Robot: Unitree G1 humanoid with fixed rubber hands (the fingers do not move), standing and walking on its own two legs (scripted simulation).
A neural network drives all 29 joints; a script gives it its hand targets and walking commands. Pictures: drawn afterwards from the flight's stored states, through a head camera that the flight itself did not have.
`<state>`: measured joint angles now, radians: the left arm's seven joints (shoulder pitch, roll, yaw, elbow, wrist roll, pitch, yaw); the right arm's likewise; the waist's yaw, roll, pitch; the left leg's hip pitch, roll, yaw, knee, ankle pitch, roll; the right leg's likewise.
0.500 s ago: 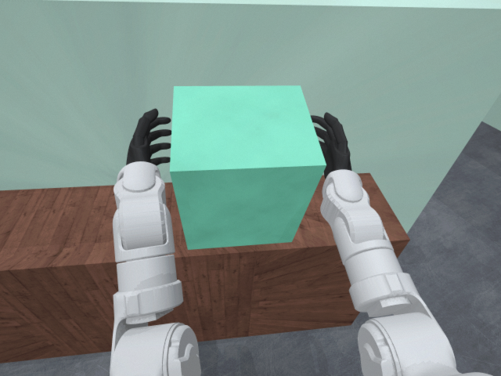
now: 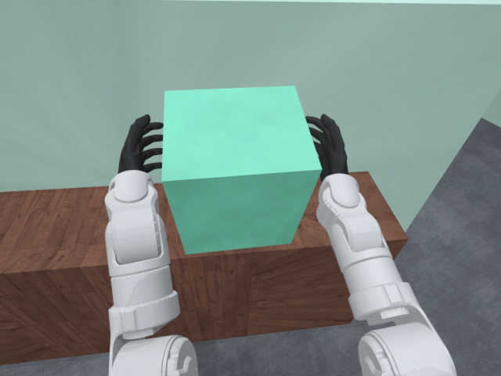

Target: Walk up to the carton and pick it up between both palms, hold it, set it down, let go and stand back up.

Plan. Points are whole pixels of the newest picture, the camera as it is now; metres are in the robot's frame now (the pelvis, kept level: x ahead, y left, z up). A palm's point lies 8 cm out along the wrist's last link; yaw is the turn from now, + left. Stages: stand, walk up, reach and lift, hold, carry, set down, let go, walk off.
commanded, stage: hold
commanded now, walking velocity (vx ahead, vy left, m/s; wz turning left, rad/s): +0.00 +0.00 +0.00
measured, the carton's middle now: (235, 176) +0.40 +0.01 +0.12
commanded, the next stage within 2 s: none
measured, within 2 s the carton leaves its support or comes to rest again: neither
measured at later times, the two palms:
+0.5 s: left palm (141, 165) +0.35 +0.15 +0.19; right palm (337, 160) +0.35 -0.14 +0.19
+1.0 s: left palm (140, 168) +0.35 +0.15 +0.19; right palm (334, 161) +0.35 -0.14 +0.18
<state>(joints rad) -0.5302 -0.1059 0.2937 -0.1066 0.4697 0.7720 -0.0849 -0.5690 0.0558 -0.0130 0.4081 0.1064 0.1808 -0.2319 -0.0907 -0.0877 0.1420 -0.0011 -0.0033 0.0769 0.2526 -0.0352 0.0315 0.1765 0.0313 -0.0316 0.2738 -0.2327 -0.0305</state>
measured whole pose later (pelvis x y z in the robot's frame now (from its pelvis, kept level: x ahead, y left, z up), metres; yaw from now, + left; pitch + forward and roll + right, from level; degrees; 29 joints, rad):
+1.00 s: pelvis -0.01 +0.00 +0.00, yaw -1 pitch -13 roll +0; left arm -0.59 -0.12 0.31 -0.03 0.50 0.77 -0.08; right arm -0.65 0.05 -0.08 0.52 0.05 0.13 -0.19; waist -0.08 -0.10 0.15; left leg 0.00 0.00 0.10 0.25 -0.03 0.04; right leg 0.17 0.03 -0.02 0.27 -0.22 -0.03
